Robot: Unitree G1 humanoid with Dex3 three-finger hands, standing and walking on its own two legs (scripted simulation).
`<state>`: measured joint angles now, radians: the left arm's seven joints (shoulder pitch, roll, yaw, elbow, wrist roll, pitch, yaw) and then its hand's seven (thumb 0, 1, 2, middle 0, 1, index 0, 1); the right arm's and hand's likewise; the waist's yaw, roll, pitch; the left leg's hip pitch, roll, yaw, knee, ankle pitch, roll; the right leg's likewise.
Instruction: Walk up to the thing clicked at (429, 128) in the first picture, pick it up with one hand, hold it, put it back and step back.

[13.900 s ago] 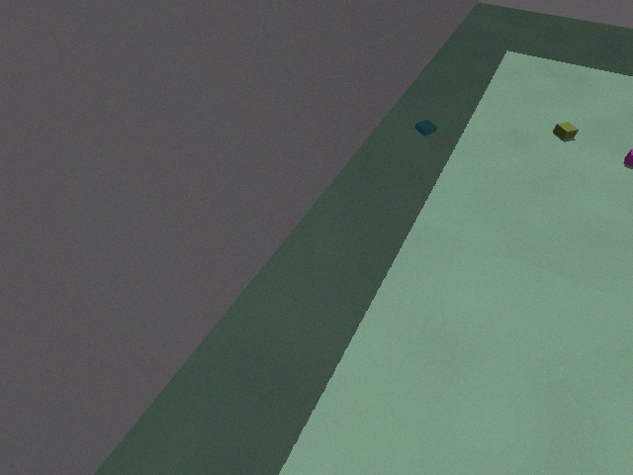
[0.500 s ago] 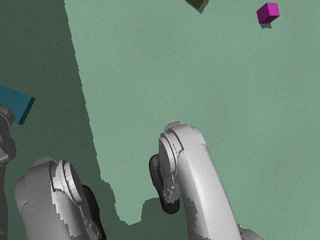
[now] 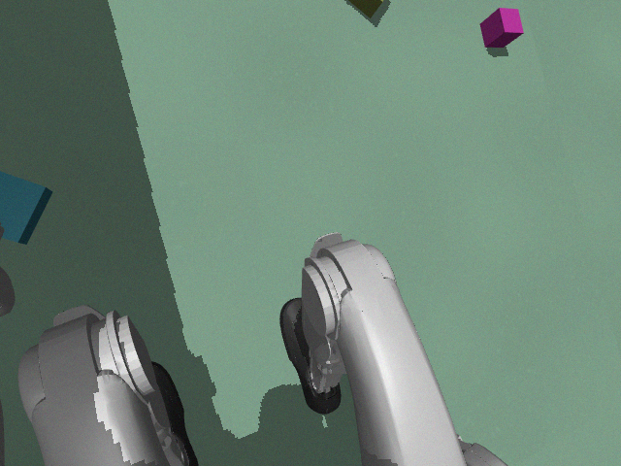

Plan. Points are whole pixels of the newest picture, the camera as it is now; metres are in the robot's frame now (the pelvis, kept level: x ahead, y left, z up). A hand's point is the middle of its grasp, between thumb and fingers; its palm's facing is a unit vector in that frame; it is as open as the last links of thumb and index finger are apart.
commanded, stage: rise first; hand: left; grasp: from above
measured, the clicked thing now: (2, 205) +0.47 +0.31 -0.30
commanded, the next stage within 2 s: approach in 0.76 s
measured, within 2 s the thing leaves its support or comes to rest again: neither
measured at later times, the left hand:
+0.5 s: hand out of the picture +0.44 +0.33 -0.20, palm faces -0.17 -0.40 -0.90, open 12.9 cm
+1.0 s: hand out of the picture +0.44 +0.33 -0.20, palm faces -0.17 -0.40 -0.90, open 13.0 cm
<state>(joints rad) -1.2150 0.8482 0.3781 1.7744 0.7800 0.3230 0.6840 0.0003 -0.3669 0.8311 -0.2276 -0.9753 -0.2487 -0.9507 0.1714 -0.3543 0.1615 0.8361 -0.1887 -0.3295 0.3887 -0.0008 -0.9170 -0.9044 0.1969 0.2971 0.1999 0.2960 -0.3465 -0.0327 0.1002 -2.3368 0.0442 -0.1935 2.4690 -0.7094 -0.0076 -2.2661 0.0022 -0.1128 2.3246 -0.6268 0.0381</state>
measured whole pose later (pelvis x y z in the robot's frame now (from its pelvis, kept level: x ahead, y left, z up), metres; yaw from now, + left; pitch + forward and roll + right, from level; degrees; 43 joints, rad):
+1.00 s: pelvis +0.00 +0.00 +0.00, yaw +0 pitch +31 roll -11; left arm -1.22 0.86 0.35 1.78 0.78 0.32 0.68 0.00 -0.34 0.81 -0.17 -1.05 -0.23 -0.99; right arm 0.18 -0.36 0.16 0.85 -0.19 -0.37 0.39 0.00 -0.91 -0.90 0.20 0.30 0.20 0.30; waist -0.36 -0.04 0.11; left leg -2.32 0.04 -0.20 2.46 -0.71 -0.01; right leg -2.25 0.01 -0.12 2.31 -0.62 0.04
